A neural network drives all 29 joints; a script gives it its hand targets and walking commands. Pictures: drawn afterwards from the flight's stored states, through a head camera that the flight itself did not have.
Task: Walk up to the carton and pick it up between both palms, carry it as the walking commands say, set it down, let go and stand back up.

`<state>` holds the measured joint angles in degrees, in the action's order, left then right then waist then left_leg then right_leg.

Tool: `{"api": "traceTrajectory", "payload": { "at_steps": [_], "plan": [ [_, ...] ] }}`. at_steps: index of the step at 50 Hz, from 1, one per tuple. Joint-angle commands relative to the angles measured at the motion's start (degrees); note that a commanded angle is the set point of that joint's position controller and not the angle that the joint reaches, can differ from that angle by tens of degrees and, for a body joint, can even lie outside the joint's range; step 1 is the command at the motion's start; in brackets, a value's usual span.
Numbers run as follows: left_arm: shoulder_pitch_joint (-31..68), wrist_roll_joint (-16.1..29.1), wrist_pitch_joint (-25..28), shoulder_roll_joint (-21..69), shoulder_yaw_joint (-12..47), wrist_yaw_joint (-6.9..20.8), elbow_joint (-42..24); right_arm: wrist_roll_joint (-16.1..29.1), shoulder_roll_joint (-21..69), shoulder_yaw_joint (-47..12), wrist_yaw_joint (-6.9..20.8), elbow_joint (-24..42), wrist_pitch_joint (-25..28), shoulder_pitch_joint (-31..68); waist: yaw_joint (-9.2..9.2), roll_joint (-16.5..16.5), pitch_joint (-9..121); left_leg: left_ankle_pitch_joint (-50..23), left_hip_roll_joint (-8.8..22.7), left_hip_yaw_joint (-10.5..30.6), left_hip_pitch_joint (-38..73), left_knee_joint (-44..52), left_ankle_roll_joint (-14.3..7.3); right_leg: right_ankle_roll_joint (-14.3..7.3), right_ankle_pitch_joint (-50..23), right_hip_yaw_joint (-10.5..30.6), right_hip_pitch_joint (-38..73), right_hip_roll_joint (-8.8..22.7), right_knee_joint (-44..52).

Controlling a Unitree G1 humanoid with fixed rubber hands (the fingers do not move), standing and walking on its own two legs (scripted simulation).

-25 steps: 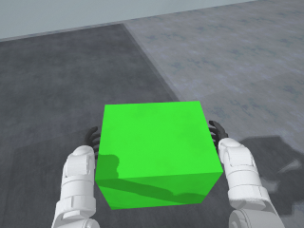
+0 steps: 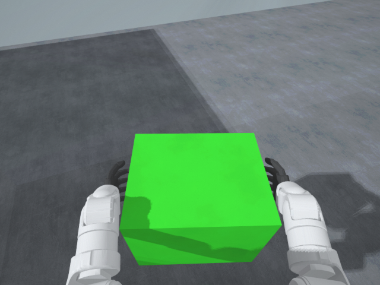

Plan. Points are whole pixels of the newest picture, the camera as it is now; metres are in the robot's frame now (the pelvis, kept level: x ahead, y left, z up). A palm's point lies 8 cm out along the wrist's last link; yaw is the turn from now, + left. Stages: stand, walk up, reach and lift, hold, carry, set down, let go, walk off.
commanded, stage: reach and lift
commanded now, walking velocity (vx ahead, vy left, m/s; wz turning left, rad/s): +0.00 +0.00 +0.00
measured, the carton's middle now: (195, 200) +0.32 +0.01 -0.03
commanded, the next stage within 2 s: hold in 0.40 s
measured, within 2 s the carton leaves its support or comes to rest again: neither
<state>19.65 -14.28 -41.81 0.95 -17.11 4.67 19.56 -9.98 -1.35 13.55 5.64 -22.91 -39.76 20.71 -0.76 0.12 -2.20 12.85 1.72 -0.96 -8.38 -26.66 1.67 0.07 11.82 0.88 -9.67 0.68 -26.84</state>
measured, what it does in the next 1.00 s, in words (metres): stands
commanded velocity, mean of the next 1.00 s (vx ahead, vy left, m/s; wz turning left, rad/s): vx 0.00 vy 0.00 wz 0.00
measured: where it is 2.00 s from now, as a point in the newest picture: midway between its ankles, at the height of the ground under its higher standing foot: outside the picture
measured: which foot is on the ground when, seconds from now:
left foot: down 0.00-1.00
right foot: down 0.00-1.00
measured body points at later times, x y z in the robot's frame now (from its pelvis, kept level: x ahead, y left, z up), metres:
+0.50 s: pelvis -0.01 +0.00 +0.00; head -0.03 +0.00 +0.45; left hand +0.30 +0.20 +0.03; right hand +0.30 -0.18 +0.03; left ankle +0.02 +0.13 -0.74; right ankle +0.04 -0.13 -0.74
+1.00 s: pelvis -0.01 +0.00 +0.00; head -0.03 +0.00 +0.45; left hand +0.29 +0.20 +0.03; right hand +0.30 -0.18 +0.03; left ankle +0.02 +0.13 -0.74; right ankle +0.04 -0.13 -0.74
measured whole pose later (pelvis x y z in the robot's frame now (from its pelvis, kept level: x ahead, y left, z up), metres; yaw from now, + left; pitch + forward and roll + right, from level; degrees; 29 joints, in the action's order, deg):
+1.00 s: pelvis -0.01 +0.00 +0.00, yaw +0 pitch -6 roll +0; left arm 16.4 -14.3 -42.8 1.0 -15.7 5.7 15.6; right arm -10.0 0.2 13.6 5.5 -17.0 -41.6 16.4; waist -0.8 0.1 -2.2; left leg 12.4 1.7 -0.8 -8.4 -26.7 1.6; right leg 0.1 11.4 0.9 -9.6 0.6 -26.8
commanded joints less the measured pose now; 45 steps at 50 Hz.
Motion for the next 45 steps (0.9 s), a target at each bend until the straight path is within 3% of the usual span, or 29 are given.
{"api": "traceTrajectory", "payload": {
  "at_steps": [1,6,12,14,16,20,21,24,25,28,32,42,45],
  "plan": [
    [33.77,18.18,2.80,57.17,36.07,16.51,-12.17,13.63,57.08,-31.43,13.77,17.64,2.38,34.45,1.78,-0.77,24.98,-9.56,-7.10,3.27,7.17,7.82,-2.39,-0.21,-11.70,2.47,11.32,-4.82,8.71],
    [33.67,18.01,2.61,57.34,35.86,16.66,-11.81,13.33,57.64,-31.71,13.68,17.42,2.04,33.30,1.67,-0.52,22.56,-6.68,-7.19,3.02,5.79,8.31,-2.63,-0.34,-9.06,2.62,10.71,-4.73,9.18],
    [32.99,18.83,2.86,57.10,37.72,16.43,-14.85,14.25,57.67,-33.70,13.57,20.45,2.13,32.91,1.44,-0.37,25.10,-9.40,-6.98,3.38,6.42,7.93,-2.70,-0.37,-11.64,2.51,11.68,-4.96,8.45],
    [32.70,18.26,2.29,56.84,36.71,16.43,-13.47,13.34,57.85,-32.65,13.41,17.78,1.35,30.92,1.85,-1.12,22.13,-6.20,-7.05,3.28,6.07,8.27,-2.97,-0.40,-8.21,2.81,10.47,-4.70,9.30],
    [32.08,18.23,2.21,57.24,36.84,16.63,-12.64,13.92,57.29,-33.55,13.49,20.31,1.78,32.79,1.69,-0.82,22.57,-5.20,-7.10,3.15,5.86,8.15,-2.93,-0.50,-7.04,2.69,10.34,-4.74,9.12],
    [30.96,17.86,2.22,56.34,37.15,16.67,-13.99,13.83,57.08,-33.86,13.39,20.89,1.55,31.48,1.41,-0.05,22.80,-6.58,-7.21,2.99,5.16,8.24,-2.88,-0.33,-9.05,2.64,11.52,-4.82,8.93],
    [30.44,18.44,2.09,57.15,37.69,16.55,-13.93,13.76,56.89,-34.11,13.28,21.06,1.42,30.30,2.13,-0.47,22.46,-7.58,-7.11,3.23,6.24,8.47,-2.90,-0.45,-9.48,2.49,10.74,-4.92,9.11],
    [30.23,18.17,2.17,56.44,37.47,16.51,-15.23,14.15,57.43,-35.06,13.39,21.83,1.09,30.67,1.11,-1.58,23.16,-7.61,-7.24,3.09,5.84,8.35,-3.14,-0.13,-9.65,2.63,11.25,-4.98,9.06],
    [31.90,19.03,2.31,56.72,38.68,16.38,-16.42,14.44,57.00,-35.49,13.33,22.52,1.41,30.39,2.00,-1.06,23.71,-7.52,-7.34,3.18,6.28,8.31,-2.99,-0.32,-9.65,2.48,11.14,-4.99,8.90],
    [30.64,18.57,2.14,56.72,38.35,16.46,-15.38,14.46,57.11,-35.75,13.39,22.47,1.23,30.76,1.36,-1.00,23.65,-7.01,-7.23,3.21,5.86,8.22,-2.99,-0.34,-9.01,2.57,10.79,-5.10,8.94],
    [31.08,18.05,1.92,56.02,37.54,16.43,-14.40,13.57,56.67,-34.36,13.22,20.79,0.88,30.17,1.91,-0.87,20.49,-3.64,-7.10,3.26,5.28,8.58,-3.04,-0.50,-4.85,2.63,8.77,-4.90,9.54],
    [29.69,18.33,2.02,56.40,38.02,16.36,-15.63,14.28,57.21,-35.67,13.22,22.70,0.98,30.41,1.14,-1.17,23.39,-6.35,-7.13,3.18,5.94,8.09,-3.07,-0.34,-8.04,2.79,10.61,-5.13,9.04],
    [29.70,18.12,1.76,55.97,37.58,16.46,-15.11,13.71,56.45,-34.85,13.07,21.88,0.56,29.53,1.81,-0.86,21.56,-4.99,-7.25,2.97,5.07,8.61,-3.11,-0.39,-6.52,2.58,10.15,-5.06,9.42]
  ]
}}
